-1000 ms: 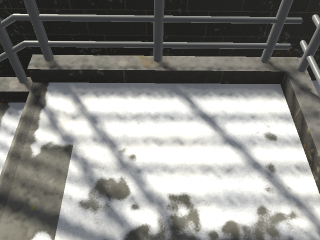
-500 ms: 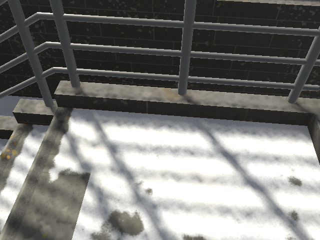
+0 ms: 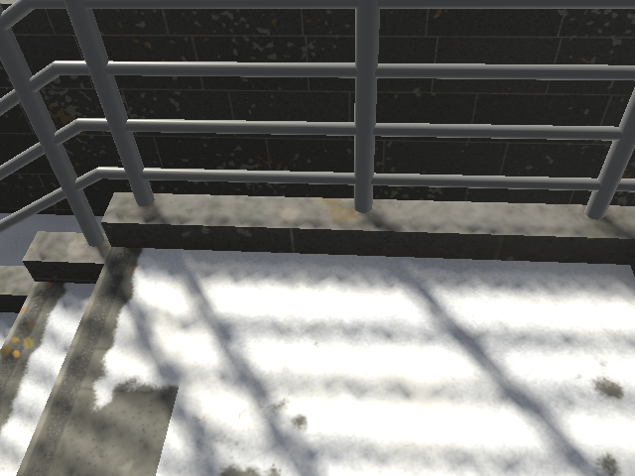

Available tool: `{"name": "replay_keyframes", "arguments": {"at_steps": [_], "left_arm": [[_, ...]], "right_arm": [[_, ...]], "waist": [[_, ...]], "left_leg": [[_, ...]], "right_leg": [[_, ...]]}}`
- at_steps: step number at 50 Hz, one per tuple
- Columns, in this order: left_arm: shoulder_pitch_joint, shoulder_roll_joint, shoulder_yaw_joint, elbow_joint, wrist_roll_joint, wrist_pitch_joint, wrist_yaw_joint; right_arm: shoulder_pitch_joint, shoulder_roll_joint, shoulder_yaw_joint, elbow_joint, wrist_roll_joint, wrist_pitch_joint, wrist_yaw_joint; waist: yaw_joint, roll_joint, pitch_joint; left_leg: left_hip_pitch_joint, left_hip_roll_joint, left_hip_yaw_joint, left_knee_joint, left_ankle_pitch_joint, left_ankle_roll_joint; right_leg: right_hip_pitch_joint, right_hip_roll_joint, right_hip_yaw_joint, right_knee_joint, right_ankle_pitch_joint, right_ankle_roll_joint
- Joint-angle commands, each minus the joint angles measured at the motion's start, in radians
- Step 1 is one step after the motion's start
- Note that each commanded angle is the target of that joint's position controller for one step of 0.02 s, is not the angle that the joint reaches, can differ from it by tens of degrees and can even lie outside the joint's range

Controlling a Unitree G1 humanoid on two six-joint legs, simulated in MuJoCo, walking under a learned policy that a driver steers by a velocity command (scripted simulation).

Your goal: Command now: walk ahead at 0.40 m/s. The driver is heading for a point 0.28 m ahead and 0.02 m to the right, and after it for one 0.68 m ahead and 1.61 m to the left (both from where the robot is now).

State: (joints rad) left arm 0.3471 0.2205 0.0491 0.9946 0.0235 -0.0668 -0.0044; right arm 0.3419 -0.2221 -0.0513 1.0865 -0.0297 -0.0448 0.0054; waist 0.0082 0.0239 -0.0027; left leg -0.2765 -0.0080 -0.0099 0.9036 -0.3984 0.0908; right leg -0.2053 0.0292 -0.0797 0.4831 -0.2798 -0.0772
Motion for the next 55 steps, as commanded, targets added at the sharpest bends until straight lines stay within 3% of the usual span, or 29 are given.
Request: {"name": "replay_keyframes", "arguments": {"at_steps": [1,4,7,11,13,15,16,17,18,19,20,21,22,23,26,30,33,41,44,45,46,47,48,49,50,51,52,53,55], "left_arm": [[0.079,0.103,0.015,-0.012,-0.003,-0.013,0.005],[0.141,0.072,0.000,0.026,-0.008,-0.030,0.011],[0.175,0.059,-0.012,0.051,-0.003,-0.033,0.020],[0.153,0.051,-0.026,0.061,-0.004,-0.027,0.036],[0.133,0.074,-0.019,0.061,-0.010,-0.023,0.049],[0.087,0.095,-0.010,0.050,-0.017,-0.018,0.061],[0.059,0.104,-0.005,0.042,-0.021,-0.013,0.062],[0.049,0.114,0.000,0.030,-0.024,-0.013,0.058],[0.100,0.044,-0.008,-0.010,-0.014,-0.009,0.053],[0.174,0.042,-0.003,-0.022,-0.033,0.010,0.050],[0.134,0.070,0.002,-0.025,-0.010,0.024,0.048],[0.037,0.076,0.006,-0.050,0.001,0.027,0.045],[-0.018,0.087,0.014,-0.070,0.010,0.031,0.043],[-0.027,0.087,0.018,-0.081,0.017,0.046,0.043],[-0.006,0.043,0.010,-0.085,0.007,0.083,0.046],[-0.100,0.082,0.020,-0.125,0.003,0.104,0.060],[-0.182,0.110,0.024,-0.157,-0.002,0.106,0.064],[-0.218,0.113,0.022,-0.201,-0.012,0.083,0.048],[-0.156,0.122,0.018,-0.197,-0.031,0.069,0.049],[-0.142,0.137,0.020,-0.197,-0.049,0.067,0.062],[-0.088,0.138,0.018,-0.186,-0.048,0.067,0.070],[-0.043,0.148,0.019,-0.174,-0.042,0.065,0.076],[-0.070,0.223,0.035,-0.190,-0.021,0.066,0.084],[-0.186,0.279,0.040,-0.249,-0.009,0.070,0.084],[-0.186,0.260,0.037,-0.243,0.021,0.070,0.074],[-0.223,0.188,0.020,-0.251,0.015,0.062,0.068],[-0.243,0.165,0.015,-0.250,0.010,0.062,0.061],[-0.252,0.158,0.013,-0.264,0.006,0.064,0.057],[-0.209,0.149,0.006,-0.270,0.001,0.065,0.049]], "right_arm": [[-0.108,-0.044,-0.006,-0.089,-0.003,-0.031,0.024],[-0.121,-0.041,-0.006,-0.089,-0.008,-0.015,0.029],[-0.187,-0.006,0.006,-0.109,0.002,-0.003,0.020],[-0.301,0.019,0.029,-0.154,0.013,-0.003,0.014],[-0.255,-0.011,0.024,-0.153,0.011,-0.004,0.010],[-0.122,-0.049,0.007,-0.121,0.005,-0.012,0.006],[-0.029,-0.067,-0.004,-0.096,-0.003,-0.022,0.003],[0.041,-0.107,-0.021,-0.084,-0.014,-0.031,-0.002],[0.047,-0.203,-0.044,-0.101,-0.012,-0.031,-0.010],[0.052,-0.227,-0.054,-0.118,0.029,-0.012,-0.005],[-0.039,-0.201,-0.055,-0.154,0.048,0.007,-0.008],[-0.113,-0.142,-0.041,-0.175,0.044,0.017,-0.014],[-0.131,-0.108,-0.031,-0.170,0.033,0.027,-0.020],[-0.128,-0.096,-0.029,-0.170,0.030,0.032,-0.027],[-0.128,-0.118,-0.036,-0.180,0.016,0.031,-0.023],[-0.126,-0.157,-0.053,-0.203,0.014,0.041,-0.021],[-0.112,-0.172,-0.058,-0.217,0.007,0.055,-0.021],[-0.101,-0.199,-0.070,-0.236,-0.002,0.072,-0.018],[-0.126,-0.197,-0.073,-0.247,0.004,0.080,-0.008],[-0.137,-0.201,-0.077,-0.242,0.014,0.080,-0.012],[-0.171,-0.201,-0.078,-0.255,0.021,0.082,-0.013],[-0.196,-0.188,-0.076,-0.269,0.029,0.084,-0.013],[-0.174,-0.137,-0.067,-0.285,0.038,0.080,-0.015],[-0.121,-0.128,-0.069,-0.278,0.041,0.074,-0.023],[-0.159,-0.196,-0.079,-0.286,-0.013,0.068,-0.018],[-0.152,-0.193,-0.077,-0.282,-0.022,0.064,-0.008],[-0.107,-0.182,-0.074,-0.268,-0.020,0.072,0.002],[-0.080,-0.178,-0.072,-0.256,-0.017,0.083,0.010],[-0.117,-0.178,-0.065,-0.266,-0.010,0.096,0.032]], "waist": [[0.003,-0.060,0.126],[0.000,-0.089,0.089],[-0.001,-0.089,0.101],[0.016,-0.136,0.106],[-0.007,-0.153,0.070],[-0.063,-0.150,0.009],[-0.108,-0.127,-0.029],[-0.145,-0.071,-0.068],[-0.083,0.142,-0.161],[-0.063,0.156,-0.322],[-0.045,0.040,-0.247],[-0.042,-0.007,-0.105],[-0.020,-0.052,-0.032],[-0.004,-0.042,-0.012],[0.021,-0.014,-0.047],[-0.005,0.047,-0.046],[-0.039,0.067,-0.043],[-0.055,0.080,-0.035],[-0.032,0.106,-0.051],[-0.006,0.109,-0.048],[0.027,0.098,-0.054],[0.049,0.071,-0.048],[0.014,-0.084,-0.045],[-0.019,-0.204,-0.042],[-0.023,-0.122,0.001],[-0.048,-0.085,0.007],[-0.078,-0.079,0.011],[-0.079,-0.112,-0.001],[-0.041,-0.151,0.001]], "left_leg": [[-0.404,0.081,-0.023,0.153,0.129,0.012],[-0.402,0.076,0.027,0.122,0.205,-0.022],[-0.400,0.041,0.069,0.038,0.229,-0.046],[-0.214,-0.021,0.139,-0.235,0.347,-0.035],[-0.126,-0.045,0.151,-0.272,0.353,-0.011],[-0.013,-0.073,0.141,-0.306,0.324,0.032],[0.081,-0.077,0.126,-0.383,0.373,0.056],[0.193,-0.016,0.047,-0.465,0.550,0.088],[0.384,0.259,-0.256,-0.357,1.165,0.187],[0.493,0.405,-0.545,-0.435,1.222,0.371],[0.373,0.376,-0.498,-0.507,0.927,0.370],[0.225,0.321,-0.441,-0.570,0.728,0.330],[0.127,0.270,-0.399,-0.615,0.629,0.280],[0.059,0.227,-0.347,-0.633,0.596,0.244],[-0.014,0.153,-0.284,-0.636,0.549,0.181],[-0.012,0.122,-0.343,-0.677,0.214,0.107],[0.033,0.125,-0.416,-0.698,0.057,0.101],[0.096,0.125,-0.530,-0.671,0.124,0.134],[0.069,0.112,-0.553,-0.664,0.198,0.116],[0.029,0.088,-0.567,-0.654,0.220,0.088],[0.000,0.065,-0.551,-0.638,0.193,0.056],[-0.066,0.014,-0.515,-0.604,0.105,0.010],[-0.165,-0.094,-0.397,-0.423,-0.068,-0.053],[-0.282,-0.242,-0.160,-0.141,-0.132,-0.083],[-0.277,-0.150,-0.129,0.047,-0.136,-0.096],[-0.233,-0.129,-0.137,0.132,-0.089,-0.095],[-0.234,-0.122,-0.120,0.214,-0.040,-0.098],[-0.253,-0.124,-0.103,0.278,-0.017,-0.107],[-0.312,-0.111,-0.075,0.311,-0.013,-0.115]], "right_leg": [[0.178,-0.307,0.436,-0.373,-0.152,-0.104],[0.226,-0.248,0.275,-0.348,0.216,-0.089],[0.223,-0.226,0.113,-0.280,0.710,-0.072],[0.131,-0.182,-0.021,-0.228,0.854,-0.031],[0.145,-0.201,-0.032,-0.135,0.950,-0.026],[0.164,-0.220,-0.032,0.038,1.024,-0.021],[0.144,-0.213,-0.039,0.190,0.944,-0.013],[0.064,-0.170,-0.062,0.406,0.694,0.014],[-0.150,-0.039,-0.096,0.767,-0.157,0.048],[-0.288,0.056,0.057,0.985,-0.354,0.061],[-0.334,-0.011,0.105,0.986,-0.283,0.061],[-0.364,-0.034,0.106,0.932,-0.220,0.066],[-0.358,-0.056,0.117,0.854,-0.183,0.069],[-0.317,-0.074,0.124,0.776,-0.165,0.075],[-0.233,-0.053,0.111,0.664,-0.121,0.090],[-0.286,-0.052,0.126,0.536,-0.073,0.112],[-0.334,-0.045,0.143,0.472,-0.070,0.124],[-0.265,0.004,0.160,0.303,-0.144,0.098],[-0.135,0.036,0.159,0.159,-0.148,0.064],[-0.064,0.049,0.154,0.127,-0.119,0.064],[0.004,0.050,0.146,0.018,-0.071,0.056],[0.101,0.017,0.165,-0.134,-0.012,0.043],[0.151,-0.174,0.367,-0.265,-0.088,-0.005],[0.127,-0.400,0.593,-0.334,-0.085,-0.095],[-0.023,-0.454,0.567,-0.305,0.070,-0.179],[-0.059,-0.395,0.474,-0.270,0.193,-0.169],[-0.035,-0.318,0.356,-0.225,0.309,-0.132],[0.007,-0.265,0.276,-0.194,0.395,-0.107],[0.085,-0.241,0.201,-0.153,0.581,-0.106]]}}
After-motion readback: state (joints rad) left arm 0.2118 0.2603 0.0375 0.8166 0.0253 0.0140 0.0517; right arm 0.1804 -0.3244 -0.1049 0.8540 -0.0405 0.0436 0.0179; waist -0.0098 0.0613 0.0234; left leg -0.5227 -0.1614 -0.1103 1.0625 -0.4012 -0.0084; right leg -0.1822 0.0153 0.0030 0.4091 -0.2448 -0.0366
